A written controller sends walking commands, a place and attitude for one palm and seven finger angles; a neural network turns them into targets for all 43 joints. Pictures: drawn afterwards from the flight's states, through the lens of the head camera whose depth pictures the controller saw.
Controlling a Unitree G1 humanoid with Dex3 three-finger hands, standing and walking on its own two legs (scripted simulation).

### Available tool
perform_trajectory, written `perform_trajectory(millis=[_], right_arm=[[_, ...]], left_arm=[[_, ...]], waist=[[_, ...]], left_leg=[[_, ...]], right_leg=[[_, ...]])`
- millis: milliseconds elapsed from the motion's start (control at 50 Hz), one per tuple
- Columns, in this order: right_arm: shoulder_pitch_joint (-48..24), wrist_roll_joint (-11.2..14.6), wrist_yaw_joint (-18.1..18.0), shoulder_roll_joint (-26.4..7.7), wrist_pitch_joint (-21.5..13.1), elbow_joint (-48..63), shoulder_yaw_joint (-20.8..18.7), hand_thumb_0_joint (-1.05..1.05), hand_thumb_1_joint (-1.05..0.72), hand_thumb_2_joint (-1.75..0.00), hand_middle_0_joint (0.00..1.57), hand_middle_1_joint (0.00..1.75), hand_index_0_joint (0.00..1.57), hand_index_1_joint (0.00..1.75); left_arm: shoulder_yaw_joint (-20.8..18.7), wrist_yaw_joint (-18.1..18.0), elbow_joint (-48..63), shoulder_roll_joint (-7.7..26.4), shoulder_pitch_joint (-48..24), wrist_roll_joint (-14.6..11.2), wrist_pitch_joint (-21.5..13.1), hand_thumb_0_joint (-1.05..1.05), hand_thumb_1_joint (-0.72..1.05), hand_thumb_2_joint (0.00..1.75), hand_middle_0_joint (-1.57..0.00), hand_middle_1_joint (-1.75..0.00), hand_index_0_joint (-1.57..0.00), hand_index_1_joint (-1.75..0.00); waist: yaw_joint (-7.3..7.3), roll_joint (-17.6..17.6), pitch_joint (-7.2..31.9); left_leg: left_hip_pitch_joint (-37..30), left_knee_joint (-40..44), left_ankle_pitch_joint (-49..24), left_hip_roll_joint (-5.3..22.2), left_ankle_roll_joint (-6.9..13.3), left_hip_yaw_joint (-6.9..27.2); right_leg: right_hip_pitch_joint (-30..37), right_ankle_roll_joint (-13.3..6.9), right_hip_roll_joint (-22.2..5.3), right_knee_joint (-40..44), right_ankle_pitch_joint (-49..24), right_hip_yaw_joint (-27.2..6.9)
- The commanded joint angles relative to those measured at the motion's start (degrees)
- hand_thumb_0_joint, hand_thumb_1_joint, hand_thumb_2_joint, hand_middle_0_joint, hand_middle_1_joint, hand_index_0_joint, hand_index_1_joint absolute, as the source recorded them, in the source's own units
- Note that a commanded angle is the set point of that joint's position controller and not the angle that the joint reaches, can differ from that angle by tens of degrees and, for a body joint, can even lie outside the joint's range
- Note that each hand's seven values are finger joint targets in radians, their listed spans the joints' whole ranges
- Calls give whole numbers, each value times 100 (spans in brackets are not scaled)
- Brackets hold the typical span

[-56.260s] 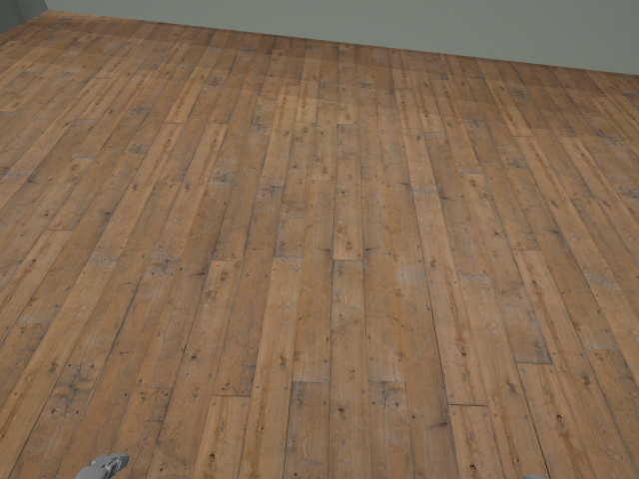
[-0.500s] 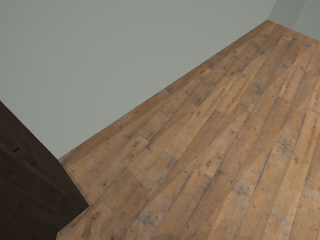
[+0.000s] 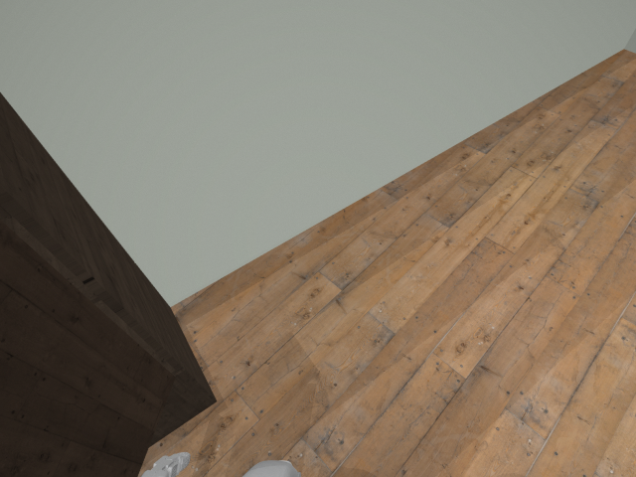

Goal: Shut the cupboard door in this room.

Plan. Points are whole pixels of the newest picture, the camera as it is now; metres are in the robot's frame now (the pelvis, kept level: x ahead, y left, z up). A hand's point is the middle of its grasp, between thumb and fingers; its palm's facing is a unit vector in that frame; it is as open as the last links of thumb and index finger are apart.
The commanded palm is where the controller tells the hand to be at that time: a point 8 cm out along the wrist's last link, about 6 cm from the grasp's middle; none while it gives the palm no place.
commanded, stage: turn or walk to find it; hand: left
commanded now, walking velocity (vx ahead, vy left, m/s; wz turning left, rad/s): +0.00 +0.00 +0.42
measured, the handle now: out of the picture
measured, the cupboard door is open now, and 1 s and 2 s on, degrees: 46 46 46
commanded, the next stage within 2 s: stand and wait in 0.96 s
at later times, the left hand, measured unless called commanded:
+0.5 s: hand out of the picture +0.01 +0.25 -0.16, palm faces +0.27 -0.93 -0.25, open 7.4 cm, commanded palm none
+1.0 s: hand out of the picture -0.03 +0.18 -0.15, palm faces +0.49 -0.84 -0.25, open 7.4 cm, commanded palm none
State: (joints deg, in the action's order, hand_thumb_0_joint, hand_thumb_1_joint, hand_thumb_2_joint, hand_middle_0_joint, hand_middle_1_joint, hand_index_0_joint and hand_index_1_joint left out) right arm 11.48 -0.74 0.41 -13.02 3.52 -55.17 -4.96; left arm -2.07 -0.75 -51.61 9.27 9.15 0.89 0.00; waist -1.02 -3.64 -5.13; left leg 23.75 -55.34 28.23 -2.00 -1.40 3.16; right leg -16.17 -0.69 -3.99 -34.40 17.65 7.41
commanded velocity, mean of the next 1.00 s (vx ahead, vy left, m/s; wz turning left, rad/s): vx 0.00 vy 0.00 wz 0.39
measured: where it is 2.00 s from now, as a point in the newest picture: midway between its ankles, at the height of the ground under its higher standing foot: outside the picture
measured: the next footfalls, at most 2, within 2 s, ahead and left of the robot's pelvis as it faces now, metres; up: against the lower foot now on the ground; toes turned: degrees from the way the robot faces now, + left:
left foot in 0.30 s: +0.01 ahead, +0.14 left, +0.00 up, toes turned +13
right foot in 0.66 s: +0.09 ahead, -0.09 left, +0.00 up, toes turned +12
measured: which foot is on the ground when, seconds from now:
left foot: up 0.00-0.28, down 0.30-0.66, up 0.68-1.00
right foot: down 0.00-0.30, up 0.32-0.64, down 0.66-1.00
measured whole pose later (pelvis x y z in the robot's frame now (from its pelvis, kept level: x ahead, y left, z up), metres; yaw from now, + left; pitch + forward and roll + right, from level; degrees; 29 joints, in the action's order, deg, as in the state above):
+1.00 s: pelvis +0.02 -0.01 +0.01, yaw +27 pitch +0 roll +2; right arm 9.1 -0.6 1.4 -13.3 3.9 -56.1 -4.3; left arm -2.5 -0.7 -53.3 9.8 14.2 1.4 0.1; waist 1.1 -0.3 -5.6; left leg 21.3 -48.4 25.6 1.6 -3.4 -1.9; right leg -12.9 -1.0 -7.6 -29.6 16.6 14.0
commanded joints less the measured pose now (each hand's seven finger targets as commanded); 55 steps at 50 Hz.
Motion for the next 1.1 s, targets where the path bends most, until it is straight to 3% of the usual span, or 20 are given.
perform_trajectory(millis=[0,160,240,260,280,300,400,520,600,620,640,660,680,720,760,960,1020,1040,1060,1080], right_arm=[[37,-23,51,-345,-63,360,-92,0,-90,-90,20,30,20,30],[-433,32,71,-152,-169,490,60,0,-90,-90,20,30,20,30],[185,18,58,-367,-278,369,37,0,-90,-90,20,30,20,30],[398,-23,35,-857,-334,381,-79,0,-90,-90,20,30,20,30],[647,-27,-12,-1379,-318,387,-203,0,-90,-90,20,30,20,30],[748,-26,-77,-1366,-299,295,-208,0,-90,-90,20,30,20,30],[2,-55,-186,-880,-341,395,-26,0,-90,-90,20,30,20,30],[22,-72,-152,-939,-283,416,-81,0,-90,-90,20,30,20,30],[-212,-26,-115,-861,-243,522,-105,0,-90,-90,20,30,20,30],[-142,23,-71,-647,-259,563,-80,0,-90,-90,20,30,20,30],[-129,44,-39,-245,-268,729,-7,0,-90,-90,20,30,20,30],[-280,6,-64,-544,-164,739,-86,0,-90,-90,20,30,20,30],[-335,-1,-49,-536,-114,654,-126,0,-90,-90,20,30,20,30],[-74,-20,31,-476,-73,404,-127,0,-90,-90,20,30,20,30],[-3,-25,68,-351,-67,343,-66,0,-90,-90,20,30,20,30],[-616,38,63,-153,-168,463,111,0,-90,-90,20,30,20,30],[-159,29,18,-112,-264,285,147,0,-90,-90,20,30,20,30],[87,16,15,-233,-315,206,122,0,-90,-90,20,30,20,30],[297,-20,-8,-665,-379,195,33,0,-90,-90,20,30,20,30],[427,-23,-53,-1087,-354,182,-48,0,-90,-90,20,30,20,30]], left_arm=[[-338,-117,381,1118,26,60,-69,0,90,90,-20,-30,-20,-30],[-458,-80,116,1444,693,92,-42,0,90,90,-20,-30,-20,-30],[-459,-57,90,1382,562,3,25,0,90,90,-20,-30,-20,-30],[-423,-31,200,1096,645,-36,67,0,90,90,-20,-30,-20,-30],[-271,2,406,727,463,-41,91,0,90,90,-20,-30,-20,-30],[-233,-29,432,807,118,3,129,0,90,90,-20,-30,-20,-30],[-270,55,75,784,162,-33,138,0,90,90,-20,-30,-20,-30],[-220,41,166,703,102,-50,110,0,90,90,-20,-30,-20,-30],[-257,-2,25,799,737,-56,2,0,90,90,-20,-30,-20,-30],[-312,-39,20,1140,934,-3,-71,0,90,90,-20,-30,-20,-30],[-413,-83,36,1642,1047,80,-109,0,90,90,-20,-30,-20,-30],[-432,-87,78,1650,1113,15,-117,0,90,90,-20,-30,-20,-30],[-430,-107,134,1506,747,26,-92,0,90,90,-20,-30,-20,-30],[-358,-126,321,1161,142,27,-58,0,90,90,-20,-30,-20,-30],[-332,-117,358,1046,190,49,-101,0,90,90,-20,-30,-20,-30],[-428,-82,-9,1376,970,89,-78,0,90,90,-20,-30,-20,-30],[-404,-85,-175,1328,841,50,-76,0,90,90,-20,-30,-20,-30],[-377,-81,-189,1261,800,-1,-55,0,90,90,-20,-30,-20,-30],[-329,-68,-119,1002,866,-40,-29,0,90,90,-20,-30,-20,-30],[-184,-45,-19,665,848,-60,2,0,90,90,-20,-30,-20,-30]], waist=[[47,1348,336],[417,1565,596],[32,996,915],[-74,-239,1157],[-214,-1525,1084],[-332,-998,1035],[49,-533,632],[-14,-599,599],[305,-413,805],[388,363,899],[421,2020,818],[534,2045,766],[368,1755,442],[53,1124,294],[78,1357,381],[487,1492,651],[245,1321,904],[91,973,993],[-7,-64,1236],[-44,-1244,1175]], left_leg=[[539,-1393,-354,353,-144,-47],[-24,1073,-121,274,-184,-708],[-1520,3112,-1627,348,-58,-751],[-2310,3506,-2630,1351,375,597],[-2533,3688,-4450,2598,1153,2007],[-2336,3629,-4293,2669,1456,1940],[-1757,3445,-4191,1589,1051,776],[-1442,3303,-4038,1485,1062,1045],[-791,2648,-3400,1137,694,1074],[-67,1970,-2339,729,370,763],[943,610,140,-142,-40,-139],[691,-451,786,44,-13,236],[743,-1175,489,125,11,345],[687,-1555,-312,336,-78,187],[594,-1194,-518,329,-182,-77],[-6,1193,-162,285,-166,-689],[-935,2584,-1050,248,-85,-802],[-1636,3326,-1763,330,-16,-774],[-2493,3630,-2848,1248,313,276],[-2807,3573,-4711,2396,1030,1490]], right_leg=[[218,-538,-1577,1671,-1263,-910],[1026,-626,-1684,1227,-2470,-444],[388,-69,-1490,143,-1918,69],[-596,312,-909,-896,-619,392],[-1690,599,-287,-1961,2061,266],[-1749,510,-356,-2573,2017,-251],[-1510,541,-178,-2631,856,-467],[-733,533,113,-1121,849,-299],[666,460,160,808,-543,-208],[1462,282,-512,1396,-1013,-860],[1820,-384,-2066,1648,-1929,-2390],[931,-794,-2463,1842,-1940,-2628],[484,-902,-2245,1911,-1327,-2488],[301,-636,-1683,1745,-1135,-1365],[488,-489,-1429,1658,-1612,-793],[1237,-702,-1694,1281,-2793,-455],[1061,-435,-1518,811,-2655,-264],[677,-195,-1357,411,-2334,-92],[-160,159,-852,-403,-1174,261],[-1151,442,-300,-1182,1519,225]])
